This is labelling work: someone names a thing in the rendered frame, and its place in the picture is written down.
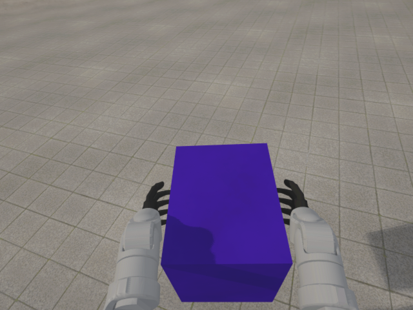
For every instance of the robot left forearm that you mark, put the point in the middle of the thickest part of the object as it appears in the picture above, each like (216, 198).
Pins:
(135, 285)

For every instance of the left robot hand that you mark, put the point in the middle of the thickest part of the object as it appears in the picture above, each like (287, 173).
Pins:
(152, 199)

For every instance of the robot right forearm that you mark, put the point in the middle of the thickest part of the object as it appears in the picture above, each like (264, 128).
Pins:
(323, 284)

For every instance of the carton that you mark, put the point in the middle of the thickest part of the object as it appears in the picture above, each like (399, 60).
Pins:
(225, 238)

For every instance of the right robot hand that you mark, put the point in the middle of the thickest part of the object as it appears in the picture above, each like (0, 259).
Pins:
(297, 196)

